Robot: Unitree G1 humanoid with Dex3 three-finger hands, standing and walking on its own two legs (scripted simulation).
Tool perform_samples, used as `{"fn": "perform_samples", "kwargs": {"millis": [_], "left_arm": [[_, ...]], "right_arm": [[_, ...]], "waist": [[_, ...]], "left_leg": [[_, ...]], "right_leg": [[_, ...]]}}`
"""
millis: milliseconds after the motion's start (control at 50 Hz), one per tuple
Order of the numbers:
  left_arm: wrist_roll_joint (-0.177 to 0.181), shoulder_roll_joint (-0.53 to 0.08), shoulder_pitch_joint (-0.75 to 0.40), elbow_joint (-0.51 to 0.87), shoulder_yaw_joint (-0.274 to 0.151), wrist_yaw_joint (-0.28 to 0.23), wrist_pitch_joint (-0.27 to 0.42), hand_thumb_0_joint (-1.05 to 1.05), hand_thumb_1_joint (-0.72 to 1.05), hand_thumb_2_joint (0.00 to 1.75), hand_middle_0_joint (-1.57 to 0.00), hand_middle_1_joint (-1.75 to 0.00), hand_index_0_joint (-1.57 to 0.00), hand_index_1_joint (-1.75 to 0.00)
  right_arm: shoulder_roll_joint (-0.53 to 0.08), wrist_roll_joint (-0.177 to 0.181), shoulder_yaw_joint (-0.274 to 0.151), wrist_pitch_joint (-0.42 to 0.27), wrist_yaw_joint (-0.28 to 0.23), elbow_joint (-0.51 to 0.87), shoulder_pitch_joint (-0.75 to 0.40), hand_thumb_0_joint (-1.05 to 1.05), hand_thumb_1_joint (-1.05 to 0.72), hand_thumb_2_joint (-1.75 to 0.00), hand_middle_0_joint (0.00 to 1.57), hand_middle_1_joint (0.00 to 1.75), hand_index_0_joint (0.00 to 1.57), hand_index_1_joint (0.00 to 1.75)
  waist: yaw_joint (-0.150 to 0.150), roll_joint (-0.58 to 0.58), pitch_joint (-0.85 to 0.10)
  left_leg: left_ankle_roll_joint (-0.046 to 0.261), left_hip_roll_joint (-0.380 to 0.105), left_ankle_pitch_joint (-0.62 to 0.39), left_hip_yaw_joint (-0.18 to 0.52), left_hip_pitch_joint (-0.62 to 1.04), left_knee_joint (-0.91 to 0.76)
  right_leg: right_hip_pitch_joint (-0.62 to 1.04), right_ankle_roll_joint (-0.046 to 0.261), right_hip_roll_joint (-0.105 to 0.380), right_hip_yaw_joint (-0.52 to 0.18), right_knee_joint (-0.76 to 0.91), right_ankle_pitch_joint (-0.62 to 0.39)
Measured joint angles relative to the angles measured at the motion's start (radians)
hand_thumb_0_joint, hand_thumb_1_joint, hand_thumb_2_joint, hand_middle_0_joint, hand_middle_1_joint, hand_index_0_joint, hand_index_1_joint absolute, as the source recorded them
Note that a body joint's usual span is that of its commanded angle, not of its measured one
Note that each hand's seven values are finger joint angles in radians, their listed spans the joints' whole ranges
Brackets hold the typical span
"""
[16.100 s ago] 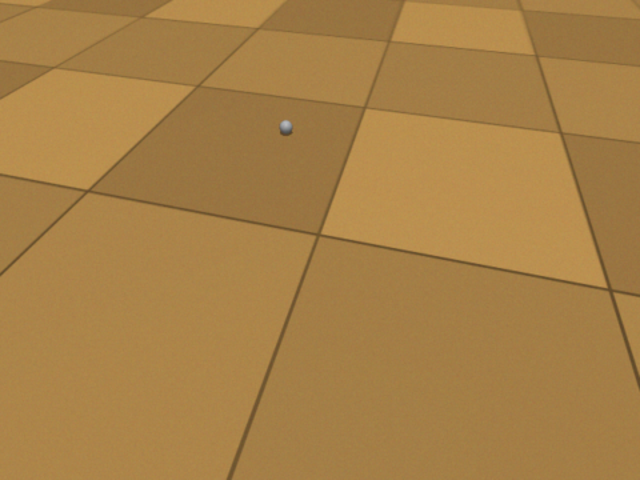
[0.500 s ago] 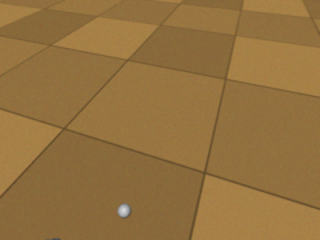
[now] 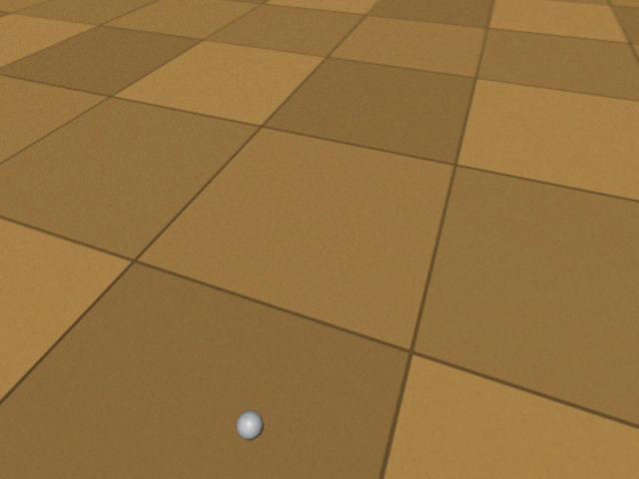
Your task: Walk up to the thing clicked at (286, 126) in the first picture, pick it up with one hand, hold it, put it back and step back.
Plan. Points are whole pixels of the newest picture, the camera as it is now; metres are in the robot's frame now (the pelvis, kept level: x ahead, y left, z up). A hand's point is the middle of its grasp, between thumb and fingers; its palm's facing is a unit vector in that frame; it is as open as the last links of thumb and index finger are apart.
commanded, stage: walk up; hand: left
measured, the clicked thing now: (249, 424) +0.44 +0.26 -0.74
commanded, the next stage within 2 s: stand in 0.34 s
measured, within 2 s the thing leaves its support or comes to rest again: neither
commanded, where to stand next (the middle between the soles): +0.05 +0.03 m, yaw -1 degrees
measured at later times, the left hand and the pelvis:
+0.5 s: hand out of the picture +0.09 +0.25 -0.15, palm faces -0.02 -0.94 -0.35, open 7.4 cm; pelvis +0.01 -0.01 +0.00, yaw +0 degrees
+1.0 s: hand out of the picture +0.08 +0.24 -0.15, palm faces -0.04 -0.94 -0.35, open 7.4 cm; pelvis +0.01 -0.02 +0.00, yaw -1 degrees
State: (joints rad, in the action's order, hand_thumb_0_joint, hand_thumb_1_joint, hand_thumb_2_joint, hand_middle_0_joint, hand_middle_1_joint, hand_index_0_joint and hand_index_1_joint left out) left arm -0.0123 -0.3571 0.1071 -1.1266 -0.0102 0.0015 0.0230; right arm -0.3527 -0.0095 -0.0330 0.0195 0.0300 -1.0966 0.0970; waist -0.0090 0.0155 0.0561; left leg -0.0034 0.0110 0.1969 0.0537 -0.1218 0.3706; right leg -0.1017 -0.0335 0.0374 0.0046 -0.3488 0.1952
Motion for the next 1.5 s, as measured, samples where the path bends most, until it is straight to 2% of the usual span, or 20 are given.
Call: {"fn": "perform_samples", "kwargs": {"millis": [340,480,720,1500], "left_arm": [[-0.001,-0.002,-0.022,0.008,-0.008,-0.002,-0.005,0.00,0.90,0.90,-0.21,-0.30,-0.20,-0.30],[0.007,-0.002,-0.016,0.006,0.003,0.006,-0.014,0.00,0.90,0.90,-0.21,-0.30,-0.20,-0.29],[0.005,0.012,0.001,0.007,0.017,0.011,-0.013,0.00,0.90,0.90,-0.21,-0.30,-0.20,-0.29],[0.007,0.000,0.011,0.013,0.018,0.013,-0.018,0.00,0.90,0.90,-0.21,-0.30,-0.20,-0.30]], "right_arm": [[-0.001,-0.004,-0.003,0.001,-0.004,-0.011,0.018,0.00,-0.91,-0.90,0.20,0.30,0.21,0.30],[0.007,-0.005,0.014,-0.024,-0.014,-0.017,0.009,0.00,-0.91,-0.90,0.20,0.30,0.21,0.30],[0.001,-0.003,0.018,-0.029,-0.018,-0.025,0.002,0.00,-0.91,-0.90,0.20,0.30,0.21,0.30],[-0.002,-0.004,0.031,-0.027,-0.020,-0.028,0.031,0.00,-0.91,-0.90,0.20,0.30,0.21,0.30]], "waist": [[0.011,0.004,0.003],[0.013,-0.012,0.000],[0.012,-0.014,0.000],[0.012,-0.010,0.001]], "left_leg": [[-0.003,0.001,0.000,0.008,0.000,-0.007],[-0.009,-0.002,-0.015,-0.001,0.018,-0.043],[-0.019,-0.017,-0.020,-0.002,0.023,-0.057],[-0.034,-0.036,-0.018,-0.006,0.024,-0.056]], "right_leg": [[0.001,0.003,0.001,0.008,0.001,0.006],[0.003,0.005,-0.001,0.000,0.012,0.001],[0.006,0.015,-0.015,-0.002,0.026,-0.007],[-0.001,0.031,-0.034,-0.006,0.015,-0.004]]}}
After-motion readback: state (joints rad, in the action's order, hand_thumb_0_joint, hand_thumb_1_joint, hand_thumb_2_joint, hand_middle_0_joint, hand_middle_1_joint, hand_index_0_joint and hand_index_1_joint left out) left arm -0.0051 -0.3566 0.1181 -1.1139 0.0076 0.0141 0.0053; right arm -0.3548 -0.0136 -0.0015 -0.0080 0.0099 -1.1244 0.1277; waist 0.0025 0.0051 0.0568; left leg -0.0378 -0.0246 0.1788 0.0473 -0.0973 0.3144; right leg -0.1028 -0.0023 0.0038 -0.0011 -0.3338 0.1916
